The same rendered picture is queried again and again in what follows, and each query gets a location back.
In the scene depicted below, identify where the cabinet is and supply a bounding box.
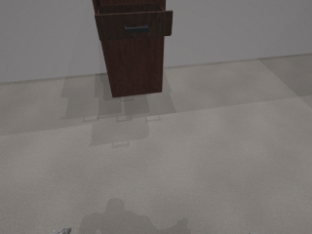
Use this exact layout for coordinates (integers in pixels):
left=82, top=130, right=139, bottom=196
left=92, top=0, right=166, bottom=98

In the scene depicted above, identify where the drawer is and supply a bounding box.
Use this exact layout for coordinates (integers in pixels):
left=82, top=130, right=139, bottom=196
left=95, top=3, right=174, bottom=41

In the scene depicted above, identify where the handle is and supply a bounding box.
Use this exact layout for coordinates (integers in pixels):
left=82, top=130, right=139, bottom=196
left=125, top=24, right=149, bottom=34

